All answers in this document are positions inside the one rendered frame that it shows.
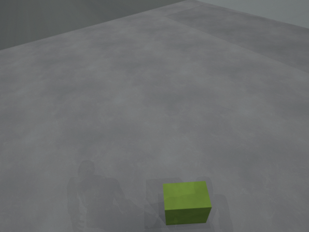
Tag carton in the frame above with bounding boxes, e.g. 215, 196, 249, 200
163, 181, 212, 225

